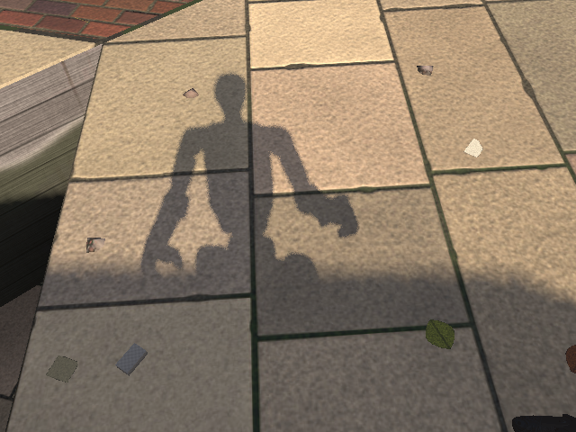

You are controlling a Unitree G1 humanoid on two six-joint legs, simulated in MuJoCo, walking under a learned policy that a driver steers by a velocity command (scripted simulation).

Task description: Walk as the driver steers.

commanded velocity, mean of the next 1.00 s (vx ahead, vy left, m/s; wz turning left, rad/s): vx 0.50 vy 0.00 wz -0.02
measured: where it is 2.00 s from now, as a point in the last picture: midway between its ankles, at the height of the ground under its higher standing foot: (286, 190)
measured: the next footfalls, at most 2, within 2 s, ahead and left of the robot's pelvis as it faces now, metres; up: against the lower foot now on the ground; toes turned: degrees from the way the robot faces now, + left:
left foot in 0.14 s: +0.28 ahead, +0.15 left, +0.00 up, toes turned -10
right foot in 0.64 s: +0.47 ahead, -0.15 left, +0.00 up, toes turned -8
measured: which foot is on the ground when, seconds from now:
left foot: up 0.00-0.12, down 0.14-0.64, up 0.66-1.00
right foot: down 0.00-0.14, up 0.16-0.62, down 0.64-1.00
